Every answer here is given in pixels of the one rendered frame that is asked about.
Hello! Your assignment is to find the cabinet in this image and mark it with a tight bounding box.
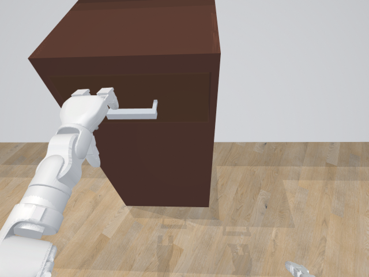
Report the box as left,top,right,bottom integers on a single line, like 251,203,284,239
28,0,221,207

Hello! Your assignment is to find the drawer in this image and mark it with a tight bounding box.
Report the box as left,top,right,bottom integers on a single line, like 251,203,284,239
50,72,209,122

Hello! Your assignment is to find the robot right hand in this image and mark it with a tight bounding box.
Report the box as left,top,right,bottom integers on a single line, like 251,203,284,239
285,261,315,277

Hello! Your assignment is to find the robot left hand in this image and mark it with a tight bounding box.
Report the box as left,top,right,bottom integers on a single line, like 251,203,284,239
59,87,119,167

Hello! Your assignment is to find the robot left forearm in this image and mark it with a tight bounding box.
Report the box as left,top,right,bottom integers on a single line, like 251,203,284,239
0,123,92,245

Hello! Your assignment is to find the handle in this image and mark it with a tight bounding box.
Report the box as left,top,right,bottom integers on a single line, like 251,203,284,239
106,100,158,119

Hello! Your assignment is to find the robot left upper arm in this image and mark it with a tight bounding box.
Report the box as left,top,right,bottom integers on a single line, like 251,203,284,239
0,234,57,277

